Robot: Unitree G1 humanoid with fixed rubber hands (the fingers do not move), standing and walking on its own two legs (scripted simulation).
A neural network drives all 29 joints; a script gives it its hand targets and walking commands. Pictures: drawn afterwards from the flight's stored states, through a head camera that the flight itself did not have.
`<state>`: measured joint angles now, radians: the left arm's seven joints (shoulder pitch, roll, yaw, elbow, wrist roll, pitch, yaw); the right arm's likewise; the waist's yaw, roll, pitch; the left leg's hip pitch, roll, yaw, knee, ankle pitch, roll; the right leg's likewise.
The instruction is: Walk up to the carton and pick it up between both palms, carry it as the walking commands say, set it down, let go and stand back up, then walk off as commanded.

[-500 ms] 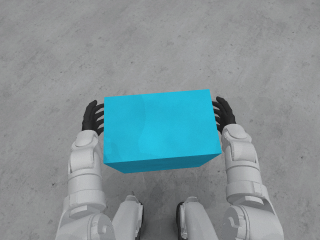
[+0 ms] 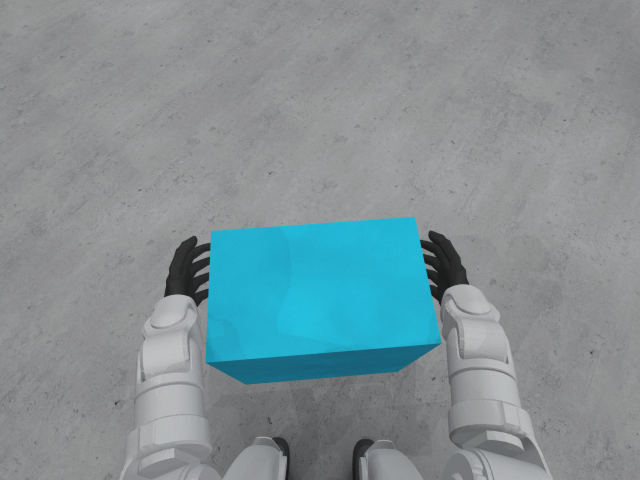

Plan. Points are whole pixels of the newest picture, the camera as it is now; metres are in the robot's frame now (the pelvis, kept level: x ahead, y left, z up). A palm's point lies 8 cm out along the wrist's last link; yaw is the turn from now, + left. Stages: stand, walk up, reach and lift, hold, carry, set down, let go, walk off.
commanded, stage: reach and lift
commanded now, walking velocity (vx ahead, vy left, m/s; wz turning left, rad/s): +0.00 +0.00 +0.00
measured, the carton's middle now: (318, 312) +0.34 +0.02 -0.11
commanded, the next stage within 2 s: none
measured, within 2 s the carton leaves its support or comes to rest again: neither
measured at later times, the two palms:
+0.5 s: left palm (158, 285) +0.32 +0.19 +0.04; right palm (468, 274) +0.35 -0.15 +0.03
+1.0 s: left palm (143, 280) +0.31 +0.19 +0.09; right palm (496, 279) +0.32 -0.16 +0.08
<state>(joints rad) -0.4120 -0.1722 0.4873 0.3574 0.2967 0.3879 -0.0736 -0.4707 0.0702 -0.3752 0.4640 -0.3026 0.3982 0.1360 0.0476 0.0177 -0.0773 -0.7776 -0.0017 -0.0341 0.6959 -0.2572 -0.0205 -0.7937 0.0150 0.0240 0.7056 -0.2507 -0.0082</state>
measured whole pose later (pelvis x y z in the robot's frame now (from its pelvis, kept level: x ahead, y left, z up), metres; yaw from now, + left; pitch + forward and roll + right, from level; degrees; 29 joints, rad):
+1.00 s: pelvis +0.03 +0.01 +0.04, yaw -1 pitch -5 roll +0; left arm -0.23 -0.14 0.30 0.16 0.28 0.71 -0.05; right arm -0.26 0.07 -0.25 0.24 -0.27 0.70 0.13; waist 0.03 0.02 0.01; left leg -0.03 0.00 -0.03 0.27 -0.15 -0.01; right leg -0.05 0.01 0.04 0.29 -0.15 0.00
